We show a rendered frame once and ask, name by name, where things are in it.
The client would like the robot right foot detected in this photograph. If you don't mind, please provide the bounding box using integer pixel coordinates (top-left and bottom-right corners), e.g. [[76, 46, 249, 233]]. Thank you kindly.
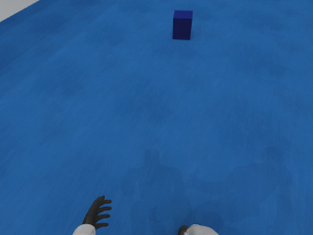
[[178, 225, 189, 235]]

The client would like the right robot thigh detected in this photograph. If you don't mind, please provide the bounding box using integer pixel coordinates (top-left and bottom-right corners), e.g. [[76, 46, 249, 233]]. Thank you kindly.
[[184, 225, 218, 235]]

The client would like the robot left forearm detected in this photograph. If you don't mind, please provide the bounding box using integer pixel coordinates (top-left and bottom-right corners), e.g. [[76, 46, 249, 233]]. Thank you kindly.
[[72, 223, 96, 235]]

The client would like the carton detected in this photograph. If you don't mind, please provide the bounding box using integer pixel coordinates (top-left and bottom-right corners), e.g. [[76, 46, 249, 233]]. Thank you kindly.
[[172, 10, 193, 40]]

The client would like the robot left hand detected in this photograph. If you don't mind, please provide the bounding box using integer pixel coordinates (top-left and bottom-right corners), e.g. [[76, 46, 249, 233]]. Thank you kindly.
[[82, 196, 112, 230]]

